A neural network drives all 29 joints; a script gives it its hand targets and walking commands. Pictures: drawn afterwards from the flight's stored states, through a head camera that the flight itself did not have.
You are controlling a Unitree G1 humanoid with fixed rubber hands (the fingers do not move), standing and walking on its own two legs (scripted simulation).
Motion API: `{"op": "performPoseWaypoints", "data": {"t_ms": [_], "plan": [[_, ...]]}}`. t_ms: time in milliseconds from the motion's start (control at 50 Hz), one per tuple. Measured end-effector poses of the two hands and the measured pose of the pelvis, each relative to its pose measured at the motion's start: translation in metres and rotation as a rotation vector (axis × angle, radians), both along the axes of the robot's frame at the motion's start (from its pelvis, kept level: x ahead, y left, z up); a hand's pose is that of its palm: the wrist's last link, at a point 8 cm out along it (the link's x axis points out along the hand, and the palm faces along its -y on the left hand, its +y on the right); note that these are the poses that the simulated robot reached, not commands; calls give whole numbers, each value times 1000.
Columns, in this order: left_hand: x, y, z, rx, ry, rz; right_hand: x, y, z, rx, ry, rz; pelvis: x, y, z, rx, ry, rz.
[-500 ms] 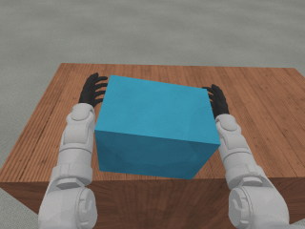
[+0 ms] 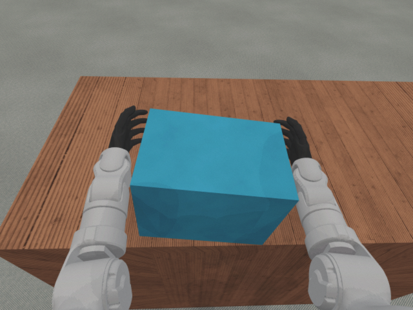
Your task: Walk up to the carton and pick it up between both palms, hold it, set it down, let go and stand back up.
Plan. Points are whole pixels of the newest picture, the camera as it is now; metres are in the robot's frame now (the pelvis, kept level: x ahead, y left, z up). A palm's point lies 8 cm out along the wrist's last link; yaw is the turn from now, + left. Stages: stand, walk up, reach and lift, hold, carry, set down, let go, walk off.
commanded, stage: set down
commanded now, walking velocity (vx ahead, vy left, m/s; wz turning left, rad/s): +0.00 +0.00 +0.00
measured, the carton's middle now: (209, 180) +0.37 +0.01 +0.05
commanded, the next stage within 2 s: none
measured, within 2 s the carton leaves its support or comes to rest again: rests again in 0.58 s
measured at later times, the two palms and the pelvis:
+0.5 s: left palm (120, 154) +0.39 +0.19 +0.10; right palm (299, 161) +0.39 -0.17 +0.09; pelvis -0.01 +0.00 +0.00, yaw +0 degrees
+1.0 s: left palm (118, 158) +0.39 +0.19 +0.09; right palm (296, 161) +0.39 -0.16 +0.09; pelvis -0.01 +0.01 +0.00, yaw -1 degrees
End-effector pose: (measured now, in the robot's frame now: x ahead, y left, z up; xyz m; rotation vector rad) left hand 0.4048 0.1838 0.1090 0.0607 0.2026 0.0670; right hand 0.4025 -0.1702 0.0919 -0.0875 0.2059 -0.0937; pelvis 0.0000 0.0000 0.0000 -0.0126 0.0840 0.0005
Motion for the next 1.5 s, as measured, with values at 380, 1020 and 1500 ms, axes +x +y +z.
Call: {"op": "performPoseWaypoints", "data": {"t_ms": [380,1020,1500], "plan": [[-10,1,-9,6,2,4,-9,1,-3,0,-3,3,-9,2,0,0,4,-2],[-13,8,-21,6,5,-6,-12,7,-4,21,-10,5,-10,7,0,2,2,-10],[-17,13,-28,6,10,-4,-12,11,-5,22,-32,15,-11,7,0,4,5,0]]}}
